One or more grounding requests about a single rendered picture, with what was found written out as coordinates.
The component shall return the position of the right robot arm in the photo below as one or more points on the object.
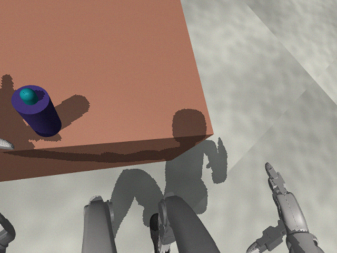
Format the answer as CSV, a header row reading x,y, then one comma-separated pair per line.
x,y
303,242

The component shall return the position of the bottle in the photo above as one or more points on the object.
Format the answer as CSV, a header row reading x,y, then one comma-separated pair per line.
x,y
36,108

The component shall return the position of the right robot foot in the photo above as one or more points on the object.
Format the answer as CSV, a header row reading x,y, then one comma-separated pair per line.
x,y
154,232

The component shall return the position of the left robot hand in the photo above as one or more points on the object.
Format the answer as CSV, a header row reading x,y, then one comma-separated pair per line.
x,y
4,144

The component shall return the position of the left robot arm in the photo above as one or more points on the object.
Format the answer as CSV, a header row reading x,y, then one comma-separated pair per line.
x,y
7,233

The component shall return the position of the right robot hand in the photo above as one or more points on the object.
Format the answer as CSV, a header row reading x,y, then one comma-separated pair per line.
x,y
290,214

